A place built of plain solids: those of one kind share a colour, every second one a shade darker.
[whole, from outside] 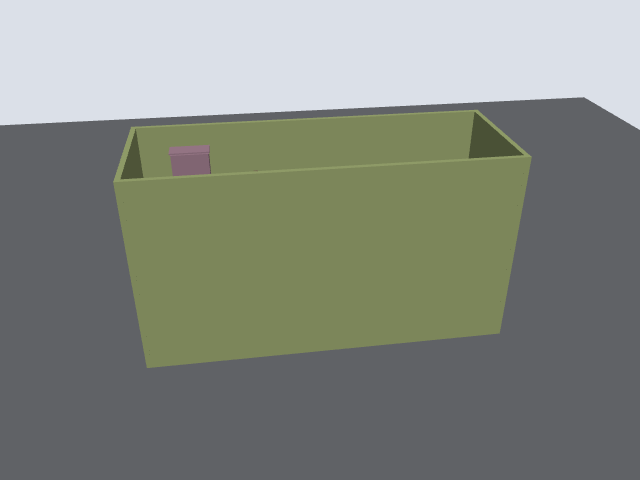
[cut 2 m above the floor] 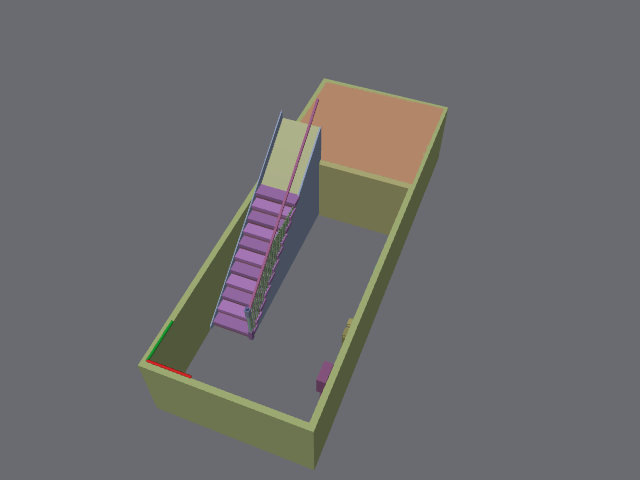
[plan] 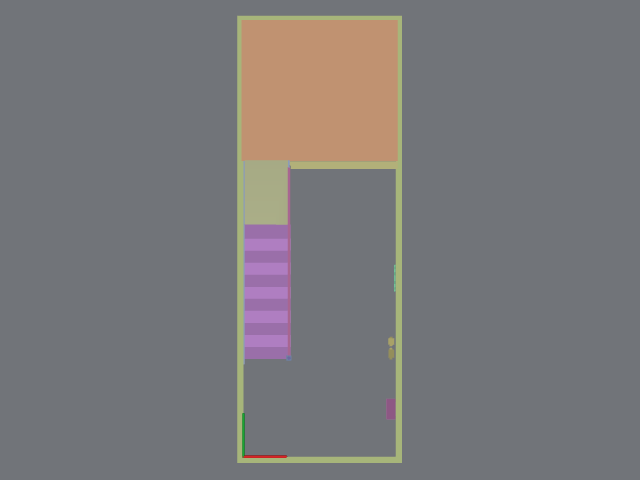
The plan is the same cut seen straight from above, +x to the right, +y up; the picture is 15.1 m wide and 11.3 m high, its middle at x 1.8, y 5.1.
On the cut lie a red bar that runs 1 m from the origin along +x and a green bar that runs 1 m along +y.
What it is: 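A villa's stair hall, a dwelling of no particular year; the hall below, the landing 3.22 m above it, and between them a joiner's timber flight of 17 risers of about 0.189 m on goings of about 0.283 m, 1.02 m clear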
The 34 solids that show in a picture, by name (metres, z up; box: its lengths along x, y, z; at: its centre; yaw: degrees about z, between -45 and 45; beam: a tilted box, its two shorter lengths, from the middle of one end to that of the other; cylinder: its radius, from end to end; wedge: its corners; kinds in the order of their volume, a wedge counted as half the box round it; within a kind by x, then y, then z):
{
 "upper_1": {"box": [3.68, 3.32, 3.27], "at": [1.79, 8.62, 1.58]},
 "wall_1": {"box": [0.15, 10.53, 5.84], "at": [-0.07, 5.12, 2.87]},
 "wall_2": {"box": [3.88, 0.15, 5.84], "at": [1.79, -0.07, 2.87]},
 "wall_3": {"box": [3.88, 0.15, 5.84], "at": [1.79, 10.3, 2.87]},
 "wall_4": {"box": [0.15, 10.53, 5.84], "at": [3.65, 5.12, 2.87]},
 "carriage_1": {"wedge": [[0.02, 2.35, -0.05], [0.02, 2.35, 0.0], [0.02, 6.98, -0.05], [0.02, 6.98, 3.09], [1.05, 2.35, -0.05], [1.05, 2.35, 0.0], [1.05, 6.98, -0.05], [1.05, 6.98, 3.09]]},
 "upper_edge_1": {"box": [2.52, 0.19, 3.27], "at": [2.37, 6.86, 1.58]},
 "wardrobe_1": {"box": [0.55, 1.17, 0.04], "at": [3.3, 8.76, 5.15]},
 "wardrobe_2": {"box": [0.52, 1.1, 1.78], "at": [3.32, 8.76, 4.2]},
 "string_1": {"wedge": [[0.0, 2.18, -0.05], [0.0, 2.18, 0.15], [0.0, 6.96, -0.05], [0.0, 6.96, 3.34], [0.03, 2.18, -0.05], [0.03, 2.18, 0.15], [0.03, 6.96, -0.05], [0.03, 6.96, 3.34]]},
 "string_2": {"wedge": [[1.05, 2.32, -0.05], [1.05, 2.32, 0.0], [1.05, 6.98, -0.05], [1.05, 6.98, 3.1], [1.09, 2.32, -0.05], [1.09, 2.32, 0.0], [1.09, 6.98, -0.05], [1.09, 6.98, 3.1]]},
 "rail_1": {"wedge": [[1.04, 2.36, 1.09], [1.04, 2.36, 1.14], [1.04, 6.81, 4.05], [1.04, 6.81, 4.11], [1.1, 2.36, 1.09], [1.1, 2.36, 1.14], [1.1, 6.81, 4.05], [1.1, 6.81, 4.11]]},
 "tread_1": {"wedge": [[0.02, 2.3, 0.09], [0.02, 2.3, 0.19], [0.02, 2.63, 0.09], [0.02, 2.63, 0.19], [1.11, 2.3, 0.09], [1.11, 2.3, 0.19], [1.11, 2.63, 0.09], [1.11, 2.63, 0.19]]},
 "tread_2": {"wedge": [[0.02, 2.58, 0.28], [0.02, 2.58, 0.38], [0.02, 2.92, 0.28], [0.02, 2.92, 0.38], [1.11, 2.58, 0.28], [1.11, 2.58, 0.38], [1.11, 2.92, 0.28], [1.11, 2.92, 0.38]]},
 "tread_3": {"wedge": [[0.02, 2.86, 0.47], [0.02, 2.86, 0.57], [0.02, 3.2, 0.47], [0.02, 3.2, 0.57], [1.11, 2.86, 0.47], [1.11, 2.86, 0.57], [1.11, 3.2, 0.47], [1.11, 3.2, 0.57]]},
 "tread_4": {"wedge": [[0.02, 3.15, 0.66], [0.02, 3.15, 0.76], [0.02, 3.48, 0.66], [0.02, 3.48, 0.76], [1.11, 3.15, 0.66], [1.11, 3.15, 0.76], [1.11, 3.48, 0.66], [1.11, 3.48, 0.76]]},
 "tread_5": {"wedge": [[0.02, 3.43, 0.84], [0.02, 3.43, 0.94], [0.02, 3.77, 0.85], [0.02, 3.77, 0.95], [1.11, 3.43, 0.84], [1.11, 3.43, 0.94], [1.11, 3.77, 0.85], [1.11, 3.77, 0.95]]},
 "tread_6": {"wedge": [[0.02, 3.71, 1.03], [0.02, 3.71, 1.13], [0.02, 4.05, 1.03], [0.02, 4.05, 1.13], [1.11, 3.71, 1.03], [1.11, 3.71, 1.13], [1.11, 4.05, 1.03], [1.11, 4.05, 1.13]]},
 "tread_7": {"wedge": [[0.02, 4.0, 1.22], [0.02, 4.0, 1.32], [0.02, 4.33, 1.22], [0.02, 4.33, 1.32], [1.11, 4.0, 1.22], [1.11, 4.0, 1.32], [1.11, 4.33, 1.22], [1.11, 4.33, 1.32]]},
 "tread_8": {"wedge": [[0.02, 4.28, 1.41], [0.02, 4.28, 1.51], [0.02, 4.61, 1.41], [0.02, 4.61, 1.51], [1.11, 4.28, 1.41], [1.11, 4.28, 1.51], [1.11, 4.61, 1.41], [1.11, 4.61, 1.51]]},
 "tread_9": {"wedge": [[0.02, 4.56, 1.6], [0.02, 4.56, 1.7], [0.02, 4.9, 1.6], [0.02, 4.9, 1.7], [1.11, 4.56, 1.6], [1.11, 4.56, 1.7], [1.11, 4.9, 1.6], [1.11, 4.9, 1.7]]},
 "tread_10": {"wedge": [[0.02, 4.85, 1.79], [0.02, 4.85, 1.89], [0.02, 5.18, 1.79], [0.02, 5.18, 1.89], [1.11, 4.85, 1.79], [1.11, 4.85, 1.89], [1.11, 5.18, 1.79], [1.11, 5.18, 1.89]]},
 "tread_11": {"wedge": [[0.02, 5.13, 1.98], [0.02, 5.13, 2.08], [0.02, 5.46, 1.98], [0.02, 5.46, 2.08], [1.11, 5.13, 1.97], [1.11, 5.13, 2.07], [1.11, 5.46, 1.98], [1.11, 5.46, 2.08]]},
 "riser_1": {"wedge": [[0.02, 4.58, 1.48], [0.02, 4.58, 1.61], [0.02, 4.9, 1.58], [0.02, 4.9, 1.61], [1.09, 4.58, 1.48], [1.09, 4.58, 1.6], [1.09, 4.9, 1.58], [1.09, 4.9, 1.61]]},
 "riser_2": {"wedge": [[0.02, 4.87, 1.67], [0.02, 4.87, 1.79], [0.02, 5.18, 1.77], [0.02, 5.18, 1.8], [1.09, 4.87, 1.67], [1.09, 4.87, 1.79], [1.09, 5.18, 1.77], [1.09, 5.18, 1.8]]},
 "riser_3": {"wedge": [[0.02, 5.15, 1.86], [0.02, 5.15, 1.98], [0.02, 5.46, 1.96], [0.02, 5.46, 1.99], [1.09, 5.15, 1.86], [1.09, 5.15, 1.98], [1.09, 5.46, 1.96], [1.09, 5.46, 1.99]]},
 "longcase_clock_1": {"box": [0.21, 0.47, 0.52], "at": [3.47, 1.12, 1.77]},
 "coat_pegs_1": {"box": [0.14, 0.2, 0.92], "at": [3.48, 2.42, 1.1]},
 "coat_pegs_2": {"box": [0.14, 0.15, 0.7], "at": [3.48, 2.71, 1.21]},
 "newel_foot_1": {"box": [0.11, 0.11, 0.39], "at": [1.07, 2.32, 0.15]},
 "bal_1": {"cylinder": 0.021, "from": [1.07, 3.09, 0.56], "to": [1.07, 3.09, 1.59]},
 "bal_2": {"cylinder": 0.021, "from": [1.07, 3.66, 0.93], "to": [1.07, 3.66, 1.97]},
 "bal_3": {"cylinder": 0.021, "from": [1.07, 3.94, 1.12], "to": [1.07, 3.94, 2.16]},
 "newel_foot_shaft_1": {"cylinder": 0.042, "from": [1.07, 2.32, 0.34], "to": [1.07, 2.32, 0.98]}
}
